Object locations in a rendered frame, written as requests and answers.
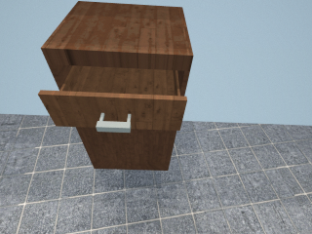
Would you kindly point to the drawer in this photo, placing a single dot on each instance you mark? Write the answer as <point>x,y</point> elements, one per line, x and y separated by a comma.
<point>151,96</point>

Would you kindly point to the handle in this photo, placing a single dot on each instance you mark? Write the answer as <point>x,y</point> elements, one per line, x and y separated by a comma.
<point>113,126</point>

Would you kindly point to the cabinet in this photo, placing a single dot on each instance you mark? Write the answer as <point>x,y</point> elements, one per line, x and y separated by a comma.
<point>118,35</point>

